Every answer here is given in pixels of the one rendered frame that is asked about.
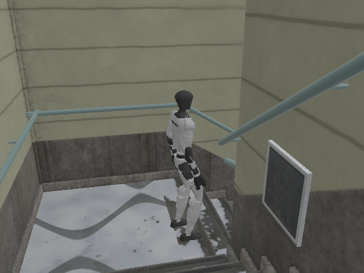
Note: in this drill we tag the stairs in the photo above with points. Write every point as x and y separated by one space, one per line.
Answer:
216 217
210 264

